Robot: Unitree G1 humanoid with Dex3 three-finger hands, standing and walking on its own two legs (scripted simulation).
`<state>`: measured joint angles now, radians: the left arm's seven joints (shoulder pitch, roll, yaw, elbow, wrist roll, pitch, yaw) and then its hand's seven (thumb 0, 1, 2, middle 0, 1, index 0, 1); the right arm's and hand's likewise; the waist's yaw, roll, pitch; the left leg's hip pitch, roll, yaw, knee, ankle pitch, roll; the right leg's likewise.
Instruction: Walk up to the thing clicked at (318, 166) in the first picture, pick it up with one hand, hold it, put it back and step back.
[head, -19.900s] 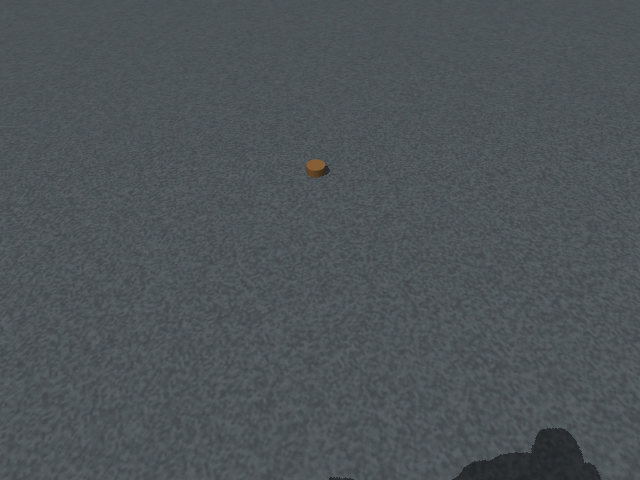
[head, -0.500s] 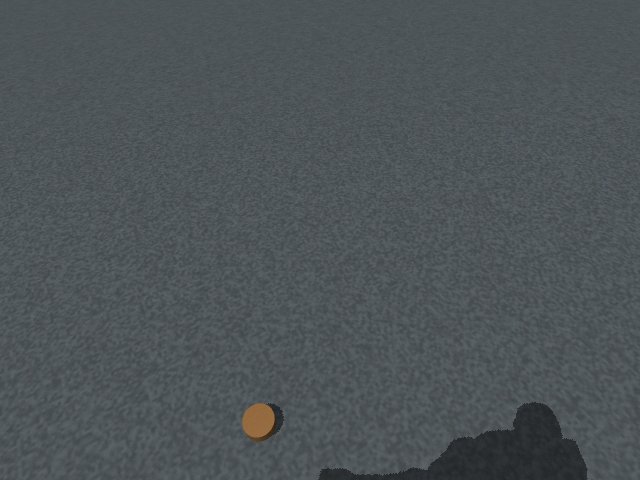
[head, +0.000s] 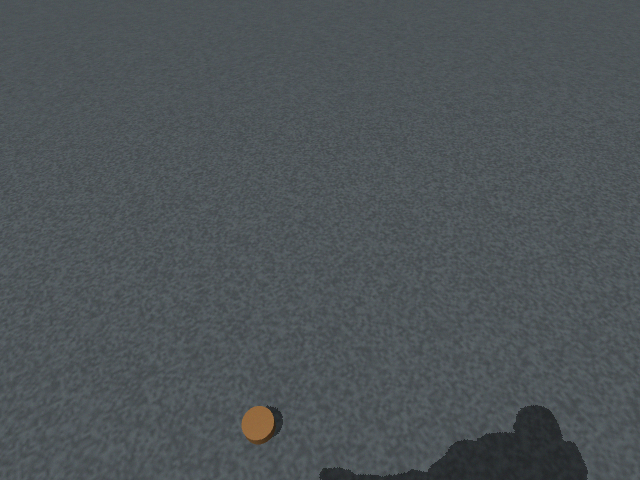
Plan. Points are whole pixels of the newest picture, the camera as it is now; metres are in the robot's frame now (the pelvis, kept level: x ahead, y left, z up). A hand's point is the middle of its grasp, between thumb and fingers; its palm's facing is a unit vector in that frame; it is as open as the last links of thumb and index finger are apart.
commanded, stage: stand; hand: left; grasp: from above
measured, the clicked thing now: (258, 424) +0.43 +0.24 -0.76
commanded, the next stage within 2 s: rise first in 0.68 s
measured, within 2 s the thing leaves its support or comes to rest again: neither
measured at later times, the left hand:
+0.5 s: hand out of the picture +0.06 +0.26 -0.16, palm faces -0.03 -0.94 -0.34, open 7.4 cm
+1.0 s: hand out of the picture +0.15 +0.25 -0.17, palm faces -0.01 -0.95 -0.33, open 8.7 cm
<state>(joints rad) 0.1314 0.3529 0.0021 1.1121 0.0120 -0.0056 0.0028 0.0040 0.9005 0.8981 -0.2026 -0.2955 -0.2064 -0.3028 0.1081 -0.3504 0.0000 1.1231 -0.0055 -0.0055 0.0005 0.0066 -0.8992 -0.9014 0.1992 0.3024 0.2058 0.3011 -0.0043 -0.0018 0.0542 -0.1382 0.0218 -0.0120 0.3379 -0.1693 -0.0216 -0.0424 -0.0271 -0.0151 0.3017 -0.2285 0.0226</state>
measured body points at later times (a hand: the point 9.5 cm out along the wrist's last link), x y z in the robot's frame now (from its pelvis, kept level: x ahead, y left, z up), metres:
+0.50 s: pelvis +0.00 +0.00 +0.00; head +0.01 +0.00 +0.45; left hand +0.06 +0.30 -0.13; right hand +0.06 -0.30 -0.13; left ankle +0.01 +0.13 -0.75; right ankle -0.04 -0.13 -0.75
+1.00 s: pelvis -0.02 +0.00 -0.02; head +0.04 +0.01 +0.43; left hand +0.14 +0.30 -0.15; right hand +0.08 -0.28 -0.14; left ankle +0.01 +0.13 -0.75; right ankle -0.04 -0.13 -0.75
